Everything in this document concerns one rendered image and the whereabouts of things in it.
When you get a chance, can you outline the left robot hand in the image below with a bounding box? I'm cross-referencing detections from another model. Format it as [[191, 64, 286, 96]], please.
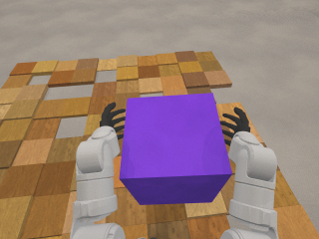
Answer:
[[100, 102, 126, 140]]

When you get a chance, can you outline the robot right upper arm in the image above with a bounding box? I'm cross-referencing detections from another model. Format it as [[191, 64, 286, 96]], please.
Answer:
[[220, 228, 271, 239]]

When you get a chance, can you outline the robot left upper arm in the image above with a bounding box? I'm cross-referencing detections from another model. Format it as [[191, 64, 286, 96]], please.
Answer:
[[72, 222, 126, 239]]

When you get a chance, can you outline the left robot forearm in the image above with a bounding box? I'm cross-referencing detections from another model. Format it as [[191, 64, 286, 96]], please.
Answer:
[[70, 125, 121, 239]]

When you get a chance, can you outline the right robot forearm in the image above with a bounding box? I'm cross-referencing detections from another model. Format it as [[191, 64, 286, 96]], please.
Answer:
[[228, 131, 279, 239]]

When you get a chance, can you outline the right robot hand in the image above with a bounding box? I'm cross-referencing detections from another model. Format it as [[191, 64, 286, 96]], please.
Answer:
[[220, 107, 251, 146]]

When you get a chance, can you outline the carton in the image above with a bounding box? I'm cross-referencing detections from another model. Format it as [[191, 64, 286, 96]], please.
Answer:
[[119, 93, 232, 205]]

